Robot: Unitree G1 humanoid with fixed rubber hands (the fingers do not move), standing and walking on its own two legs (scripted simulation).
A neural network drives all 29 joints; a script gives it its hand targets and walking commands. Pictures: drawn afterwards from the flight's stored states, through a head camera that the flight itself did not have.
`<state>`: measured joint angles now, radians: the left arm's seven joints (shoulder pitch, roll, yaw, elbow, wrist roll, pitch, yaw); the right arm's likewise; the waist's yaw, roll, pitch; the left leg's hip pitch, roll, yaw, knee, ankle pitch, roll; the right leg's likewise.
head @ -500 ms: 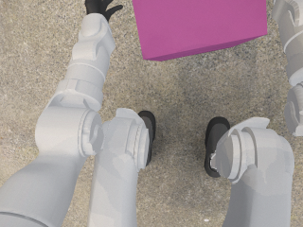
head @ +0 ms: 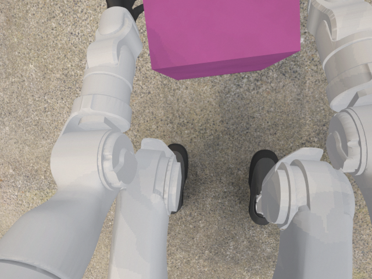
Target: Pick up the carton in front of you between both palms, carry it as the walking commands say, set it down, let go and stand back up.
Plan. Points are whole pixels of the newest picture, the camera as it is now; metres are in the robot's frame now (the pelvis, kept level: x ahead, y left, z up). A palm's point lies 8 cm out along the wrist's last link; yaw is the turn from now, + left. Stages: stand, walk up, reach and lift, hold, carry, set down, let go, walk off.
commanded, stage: reach and lift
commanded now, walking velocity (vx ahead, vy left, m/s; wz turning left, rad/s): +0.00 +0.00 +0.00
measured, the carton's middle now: (215, 15) +0.54 +0.00 -0.23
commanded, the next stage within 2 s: none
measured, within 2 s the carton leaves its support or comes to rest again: neither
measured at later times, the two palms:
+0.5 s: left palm (45, 1) +0.49 +0.14 +0.04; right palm out of the picture +0.50 -0.16 +0.04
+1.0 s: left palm out of the picture +0.46 +0.13 +0.19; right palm out of the picture +0.46 -0.17 +0.19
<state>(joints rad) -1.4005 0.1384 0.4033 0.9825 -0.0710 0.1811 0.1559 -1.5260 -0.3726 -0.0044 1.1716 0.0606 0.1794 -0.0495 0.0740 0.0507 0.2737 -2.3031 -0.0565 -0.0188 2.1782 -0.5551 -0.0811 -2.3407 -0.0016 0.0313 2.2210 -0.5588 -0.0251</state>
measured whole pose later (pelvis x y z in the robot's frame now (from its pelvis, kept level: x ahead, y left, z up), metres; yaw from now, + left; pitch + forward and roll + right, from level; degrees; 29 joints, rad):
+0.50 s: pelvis -0.01 +0.01 +0.10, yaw -4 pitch +43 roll +2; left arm -1.06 -0.08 0.63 0.63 0.23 0.36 0.09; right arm -1.21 -0.10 -0.40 0.90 -0.27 0.37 0.01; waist 0.04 0.01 -0.13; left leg -2.09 -0.06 -0.04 1.83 -0.49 -0.06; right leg -2.12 0.04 0.05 1.84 -0.47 0.02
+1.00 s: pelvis +0.03 +0.01 +0.22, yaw -5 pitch +37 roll +1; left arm -0.74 -0.13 0.49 0.55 0.20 0.37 0.07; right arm -0.80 0.03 -0.37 0.65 -0.24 0.41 -0.01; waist 0.04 0.01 -0.25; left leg -1.61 -0.05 -0.05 1.47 -0.50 -0.04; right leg -1.63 0.04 0.05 1.47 -0.47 0.01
